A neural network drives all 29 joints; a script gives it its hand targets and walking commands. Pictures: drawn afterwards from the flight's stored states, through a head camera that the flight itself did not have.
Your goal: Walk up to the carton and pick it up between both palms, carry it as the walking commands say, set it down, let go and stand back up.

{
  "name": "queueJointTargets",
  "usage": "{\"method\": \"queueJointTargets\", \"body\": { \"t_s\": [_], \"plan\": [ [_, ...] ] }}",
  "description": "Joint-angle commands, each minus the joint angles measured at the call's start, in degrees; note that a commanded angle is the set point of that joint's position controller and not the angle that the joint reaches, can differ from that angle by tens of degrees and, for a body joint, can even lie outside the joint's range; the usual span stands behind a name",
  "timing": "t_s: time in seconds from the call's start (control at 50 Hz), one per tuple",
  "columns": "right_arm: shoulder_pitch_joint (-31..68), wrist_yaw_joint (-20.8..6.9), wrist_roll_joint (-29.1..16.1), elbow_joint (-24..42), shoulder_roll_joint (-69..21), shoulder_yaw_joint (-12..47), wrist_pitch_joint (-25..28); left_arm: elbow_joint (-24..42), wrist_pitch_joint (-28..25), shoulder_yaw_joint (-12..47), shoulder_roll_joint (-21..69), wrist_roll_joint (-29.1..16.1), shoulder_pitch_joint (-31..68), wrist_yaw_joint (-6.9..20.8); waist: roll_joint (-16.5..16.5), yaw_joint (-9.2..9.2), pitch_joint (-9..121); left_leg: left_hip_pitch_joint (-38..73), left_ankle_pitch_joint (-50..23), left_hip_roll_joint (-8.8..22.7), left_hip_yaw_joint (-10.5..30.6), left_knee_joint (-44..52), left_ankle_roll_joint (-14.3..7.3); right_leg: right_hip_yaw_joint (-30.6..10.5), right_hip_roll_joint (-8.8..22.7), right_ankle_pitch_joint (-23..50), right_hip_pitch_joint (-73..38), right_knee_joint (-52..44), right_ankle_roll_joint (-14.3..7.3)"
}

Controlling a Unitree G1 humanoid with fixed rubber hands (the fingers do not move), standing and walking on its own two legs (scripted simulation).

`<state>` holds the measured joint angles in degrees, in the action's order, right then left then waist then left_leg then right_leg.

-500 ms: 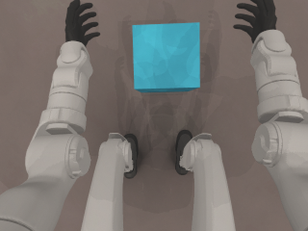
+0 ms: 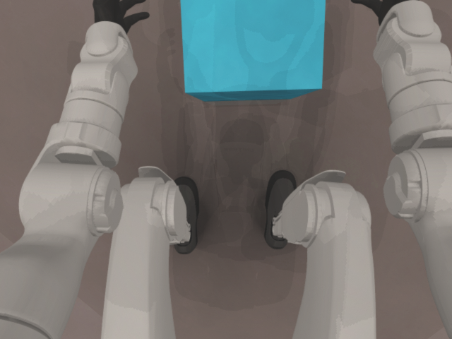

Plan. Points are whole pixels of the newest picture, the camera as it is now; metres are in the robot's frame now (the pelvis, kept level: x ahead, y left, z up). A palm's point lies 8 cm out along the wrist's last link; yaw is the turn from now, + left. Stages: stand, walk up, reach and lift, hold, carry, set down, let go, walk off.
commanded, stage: reach and lift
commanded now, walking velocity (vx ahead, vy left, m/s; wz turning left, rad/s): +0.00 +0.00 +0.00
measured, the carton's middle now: (248, 43) +0.54 -0.04 -0.30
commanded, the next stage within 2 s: none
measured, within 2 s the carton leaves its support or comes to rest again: leaves its support in 1.86 s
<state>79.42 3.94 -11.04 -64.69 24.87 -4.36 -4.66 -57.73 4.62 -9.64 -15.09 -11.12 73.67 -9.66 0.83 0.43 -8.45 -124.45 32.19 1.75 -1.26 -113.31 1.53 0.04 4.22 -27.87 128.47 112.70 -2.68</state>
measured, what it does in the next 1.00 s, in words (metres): lowers itself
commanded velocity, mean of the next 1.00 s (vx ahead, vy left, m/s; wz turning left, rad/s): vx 0.00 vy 0.00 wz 0.00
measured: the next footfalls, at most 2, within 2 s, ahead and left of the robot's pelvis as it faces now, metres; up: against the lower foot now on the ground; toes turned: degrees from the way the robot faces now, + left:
none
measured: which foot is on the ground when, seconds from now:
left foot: down 0.00-1.00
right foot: down 0.00-1.00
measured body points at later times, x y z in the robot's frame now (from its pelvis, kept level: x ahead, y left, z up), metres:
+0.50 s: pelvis -0.01 +0.01 -0.06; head +0.37 -0.03 +0.18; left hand +0.55 +0.16 -0.24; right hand +0.55 -0.22 -0.25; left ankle +0.11 +0.13 -0.39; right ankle +0.12 -0.12 -0.39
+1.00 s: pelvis -0.01 +0.01 -0.05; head +0.36 -0.03 +0.19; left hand +0.54 +0.13 -0.24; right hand +0.55 -0.20 -0.24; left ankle +0.11 +0.13 -0.39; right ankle +0.12 -0.12 -0.39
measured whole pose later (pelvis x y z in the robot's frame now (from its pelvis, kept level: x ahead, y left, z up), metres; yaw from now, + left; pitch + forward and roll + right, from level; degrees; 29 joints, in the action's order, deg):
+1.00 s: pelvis -0.01 +0.01 -0.05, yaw -1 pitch +37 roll +2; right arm 88.6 5.0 -15.4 -72.4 24.0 2.3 -0.6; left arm -66.4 0.9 -3.8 -14.5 -15.7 84.2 -10.6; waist 2.1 0.3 -21.9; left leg -128.2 32.7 1.1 -0.9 -124.3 1.0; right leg -0.6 4.5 -28.0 131.7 122.9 -2.0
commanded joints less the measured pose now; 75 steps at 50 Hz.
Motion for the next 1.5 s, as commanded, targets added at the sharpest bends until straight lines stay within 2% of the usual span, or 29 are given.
{"method": "queueJointTargets", "body": {
  "t_s": [0.0,0.24,0.3,0.4,0.66,1.02,1.14,1.26,1.32,1.38,1.44,1.48],
  "plan": [
    [16.3,0.3,-1.2,4.2,7.4,0.5,1.9,4.2,-1.7,0.5,-7.3,-1.0,14.1,-0.2,-4.5,0.06,64.3,22.6,-13.0,-4.8,-3.2,6.7,1.3,-1.5,-4.2,16.4,-44.1,-5.3,3.1],
    [20.9,0.2,-4.5,0.2,8.9,4.1,4.2,-0.9,-4.0,3.7,-8.9,-4.3,19.3,-0.1,-3.8,-0.14,59.5,22.8,-15.6,-3.8,-2.0,-0.5,1.5,-1.7,-3.2,16.8,-39.3,1.9,3.2],
    [22.5,0.5,-5.5,0.9,9.7,4.7,4.6,-0.3,-4.3,4.5,-9.4,-5.2,21.2,-0.4,-3.7,-0.11,62.4,24.8,-16.9,-3.6,-2.0,-1.9,1.4,-1.6,-3.1,17.6,-40.6,3.2,3.3],
    [22.7,0.9,-6.1,1.9,10.8,5.1,4.6,-2.5,-3.8,6.4,-8.1,-7.9,20.5,-0.6,-4.3,-1.40,64.2,25.6,-17.4,-3.8,-2.0,-3.0,1.4,-0.9,-3.0,18.4,-42.3,4.2,3.3],
    [22.2,0.0,-5.6,-2.1,7.8,5.6,4.4,-3.3,-4.2,4.7,-7.9,-5.3,21.7,-0.4,-3.5,-0.01,55.2,22.3,-13.8,-4.1,-1.6,-1.8,1.2,-1.2,-3.5,14.3,-36.5,3.1,3.3],
    [24.9,1.5,-4.0,-2.3,3.4,6.6,5.3,-3.7,-5.1,5.5,-2.8,-3.9,24.1,-1.3,-3.0,-0.66,56.8,24.0,-14.8,-5.8,-1.2,-1.6,1.6,-1.1,-4.7,15.2,-38.3,2.2,3.0],
    [25.8,1.4,-5.3,-2.1,-1.2,9.1,5.6,-4.0,-5.7,5.2,-0.3,-2.5,24.1,-1.5,-3.8,1.48,55.9,24.0,-14.9,-6.3,-1.6,-1.3,1.3,-1.2,-5.4,15.3,-38.5,2.0,3.1],
    [27.5,0.3,-6.2,-1.7,-8.3,11.9,5.9,-2.9,-6.2,7.7,6.4,-3.6,26.3,0.3,-3.9,1.40,55.0,23.0,-14.7,-6.6,-2.0,-1.2,1.2,-1.4,-5.8,15.5,-38.7,1.5,3.0],
    [29.5,-1.0,-6.1,-1.3,-14.8,13.2,5.6,-2.0,-6.0,8.9,12.3,-3.5,28.4,1.8,-3.9,1.57,54.7,22.4,-14.5,-6.9,-2.2,-1.1,1.2,-1.4,-6.1,15.4,-38.5,1.4,3.1],
    [33.2,-3.7,-5.2,-0.9,-26.2,14.6,4.8,-0.7,-5.3,10.3,22.8,-2.6,32.8,4.8,-4.1,1.53,53.7,21.2,-13.7,-7.4,-2.6,-1.3,1.2,-1.3,-6.6,14.9,-38.1,1.6,3.2],
    [38.2,-8.1,-2.8,-0.7,-42.8,15.7,3.2,0.3,-3.5,11.5,39.0,-0.1,39.8,9.8,-3.8,1.05,52.2,18.9,-12.2,-8.3,-3.1,-2.0,1.1,-1.1,-7.4,13.9,-37.0,2.3,3.0],
    [37.9,-10.1,-1.0,-0.3,-47.9,14.0,2.0,1.6,-2.0,10.1,44.1,1.7,41.5,12.2,-3.9,0.37,51.4,18.0,-11.3,-8.9,-3.5,-2.5,0.8,-0.4,-7.8,12.8,-36.0,2.5,2.9]
  ]
}}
